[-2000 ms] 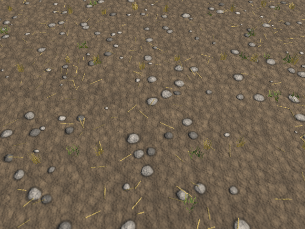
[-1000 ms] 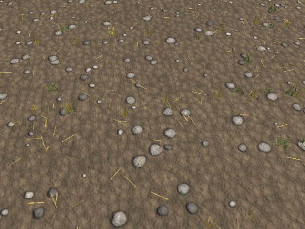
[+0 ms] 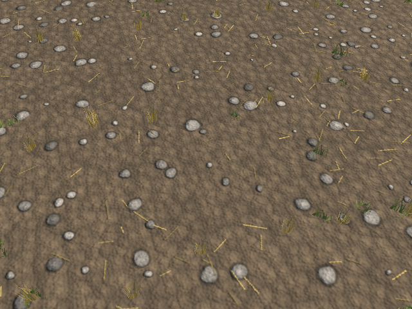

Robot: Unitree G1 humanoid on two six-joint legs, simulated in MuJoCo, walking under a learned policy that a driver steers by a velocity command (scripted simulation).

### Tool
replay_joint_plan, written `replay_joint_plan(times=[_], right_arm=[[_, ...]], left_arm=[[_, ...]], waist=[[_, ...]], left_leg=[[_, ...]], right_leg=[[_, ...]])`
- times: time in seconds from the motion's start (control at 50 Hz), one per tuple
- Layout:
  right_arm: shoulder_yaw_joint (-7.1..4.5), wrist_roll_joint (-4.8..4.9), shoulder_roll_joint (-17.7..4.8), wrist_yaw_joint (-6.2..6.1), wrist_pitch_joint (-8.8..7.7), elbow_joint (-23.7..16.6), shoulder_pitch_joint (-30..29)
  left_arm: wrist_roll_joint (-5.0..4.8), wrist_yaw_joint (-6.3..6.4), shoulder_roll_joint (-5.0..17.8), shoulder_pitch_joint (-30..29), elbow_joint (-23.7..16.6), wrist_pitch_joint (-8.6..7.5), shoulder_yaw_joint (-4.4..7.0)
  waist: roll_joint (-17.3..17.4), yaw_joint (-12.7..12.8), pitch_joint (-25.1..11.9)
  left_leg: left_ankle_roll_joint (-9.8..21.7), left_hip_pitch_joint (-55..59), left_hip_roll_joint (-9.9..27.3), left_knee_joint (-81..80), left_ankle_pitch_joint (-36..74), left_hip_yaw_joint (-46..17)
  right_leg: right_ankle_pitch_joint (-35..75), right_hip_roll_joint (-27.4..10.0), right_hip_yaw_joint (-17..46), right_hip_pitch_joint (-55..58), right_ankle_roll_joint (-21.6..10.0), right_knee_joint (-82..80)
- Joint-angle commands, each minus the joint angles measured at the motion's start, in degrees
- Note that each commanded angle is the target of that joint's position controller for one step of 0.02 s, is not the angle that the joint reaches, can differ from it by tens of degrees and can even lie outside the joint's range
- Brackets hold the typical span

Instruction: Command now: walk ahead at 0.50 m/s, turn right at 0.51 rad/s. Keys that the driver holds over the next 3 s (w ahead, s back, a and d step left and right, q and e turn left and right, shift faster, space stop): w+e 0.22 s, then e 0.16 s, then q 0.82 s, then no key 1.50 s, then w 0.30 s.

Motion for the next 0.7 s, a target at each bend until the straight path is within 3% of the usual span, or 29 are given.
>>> replay_joint_plan(times=[0.02,0.1,0.16,0.2,0.22,0.24,0.26,0.28,0.3,0.32,0.34,0.36,0.38,0.4,0.44,0.52,0.6,0.66,0.7], right_arm=[[-1.51,0.04,-8.4,-0.85,-0.63,-4.1,-4.1],[-1.96,0.83,-9.9,-1.27,0.39,-3.6,-0.1],[-2.42,1.63,-11.1,-1.2,1.68,-3.4,1.4],[-2.89,2.09,-12.8,-1.36,2.41,-4.2,-0.1],[-3.1,2.3,-13.7,-1.47,2.89,-4.5,-0.9],[-3.06,2.54,-13.9,-1.58,3.45,-5.2,-2.6],[-2.69,2.02,-13.1,-1.71,3.22,-6.2,-2.6],[-0.1,-0.61,-3.9,-1.05,1.73,-9.5,2.7],[-0.11,1.3,-7.3,-0.26,-0.62,-10.0,-0.1],[-0.74,3.36,-9.2,-0.01,-1.4,-11.8,-6.1],[-0.48,2.98,-8.5,-0.39,-1.58,-11.8,-7.0],[-0.92,1.53,-9.1,-1.0,-1.15,-11.0,-6.9],[-1.54,1.07,-10.2,-1.28,-0.15,-10.9,-6.0],[-1.74,1.24,-10.2,-1.27,1.04,-10.5,-4.3],[-1.3,1.07,-8.0,-1.39,2.57,-9.7,-2.1],[-0.08,0.85,-5.4,-1.1,3.24,-9.5,-4.8],[-0.06,1.74,-6.9,-0.26,3.35,-10.3,-9.4],[-0.73,1.77,-8.9,0.29,3.68,-12.5,-12.0],[-0.84,1.65,-8.7,0.89,3.99,-13.7,-12.3]], left_arm=[[0.32,-0.92,0.6,-0.8,-3.4,-0.3,-0.2],[0.51,-2.48,-0.3,-9.3,-7.0,-0.43,-1.18],[0.28,-3.64,0.3,-12.1,-9.5,-0.28,-1.24],[0.22,-4.05,2.4,-9.8,-10.3,-0.07,-0.32],[0.04,-4.08,4.1,-5.5,-9.7,0.04,0.61],[0.03,-3.83,6.9,3.0,-7.8,-0.04,2.21],[0.47,-2.61,11.6,11.3,-5.8,0.17,4.31],[1.05,-1.88,18.8,9.7,-6.1,0.12,5.29],[1.83,-2.17,15.8,11.5,-8.6,-0.51,3.96],[2.19,-2.48,12.4,9.5,-8.8,-1.08,2.84],[1.19,-2.43,10.1,5.9,-9.0,-1.47,2.3],[0.63,-2.19,8.2,2.1,-9.8,-1.4,1.85],[1.13,-1.86,7.0,-0.4,-10.7,-1.27,1.35],[1.86,-1.73,6.5,-1.7,-11.2,-1.21,1.03],[2.28,-1.46,6.6,-1.6,-10.6,-1.7,0.78],[2.56,-0.34,4.5,-1.7,-8.2,-1.61,-0.56],[3.57,0.09,6.0,-1.3,-5.9,-1.32,-0.74],[3.01,0.7,7.8,-0.9,-4.9,-0.07,-0.19],[2.21,1.48,8.0,-0.7,-4.9,1.15,0.06]], waist=[[5.3,1.9,2.5],[4.2,-1.3,5.1],[5.2,-1.3,5.7],[7.4,1.3,2.7],[8.4,4.1,-0.1],[7.8,9.0,-3.8],[3.6,12.6,-8.7],[-13.1,4.8,-13.1],[-6.3,7.7,-24.1],[-2.0,8.6,-18.9],[1.0,6.5,-12.6],[3.2,4.4,-8.6],[2.6,2.3,-7.4],[2.4,0.8,-7.3],[1.6,-0.2,-7.6],[-1.3,0.6,-8.0],[-2.1,3.1,-6.1],[-2.5,4.1,-3.3],[-2.6,4.1,-2.5]], left_leg=[[6.9,-1.2,15.8,-9.3,13.7,-5.4],[6.3,4.4,17.1,-8.4,15.3,-1.2],[5.4,10.2,18.8,-4.4,22.6,0.8],[4.2,11.9,19.0,2.5,41.3,2.5],[3.6,11.9,18.7,9.5,50.1,3.2],[1.9,9.0,16.7,21.3,53.4,4.3],[-1.6,-2.7,14.0,37.8,40.1,4.2],[-6.1,-29.6,1.9,60.4,-18.6,1.2],[-5.8,-34.0,-0.8,68.4,-27.1,-13.5],[-4.4,-37.5,1.9,68.2,-22.4,-15.7],[-3.6,-37.5,4.3,63.3,-17.6,-15.2],[-3.8,-35.0,6.2,59.1,-14.5,-15.0],[-3.9,-30.6,7.3,56.8,-12.9,-15.4],[-3.9,-27.4,7.8,55.0,-11.8,-15.2],[-4.7,-25.1,7.5,50.3,-8.8,-13.8],[-5.1,-22.0,8.1,34.7,3.6,-13.2],[-4.5,-19.6,6.8,25.2,9.7,-12.8],[-3.5,-24.8,5.7,24.4,1.1,-12.5],[-2.8,-27.0,5.2,24.4,-4.7,-11.8]], right_leg=[[8.3,-1.3,0.3,-1.0,0.4,-7.8],[9.7,-0.1,-4.4,-1.8,-0.4,-17.0],[4.0,1.4,-7.1,-1.4,-2.1,-20.5],[-1.7,5.0,-10.3,5.3,-4.1,-21.1],[-4.4,7.4,-11.8,11.3,-5.5,-21.2],[-1.1,10.4,-12.6,22.3,-7.3,-25.6],[6.6,8.2,-5.7,38.7,-9.8,-28.7],[17.1,-8.0,24.1,58.7,-20.0,-29.7],[21.7,-14.2,39.5,62.6,-24.5,-36.4],[29.9,-12.2,30.2,59.2,-21.4,-36.6],[31.7,-9.2,21.9,50.8,-18.7,-36.0],[31.3,-6.8,17.1,42.5,-16.6,-37.0],[32.4,-5.5,14.5,35.8,-15.9,-38.4],[34.1,-5.3,12.5,31.9,-15.4,-39.4],[39.7,-4.5,8.1,28.3,-15.2,-40.4],[38.3,-1.4,-0.4,27.8,-11.5,-41.5],[31.6,-2.5,-2.0,30.3,-10.0,-42.8],[28.2,-5.6,-0.2,35.3,-10.7,-40.3],[27.9,-7.8,1.3,38.1,-11.0,-37.5]])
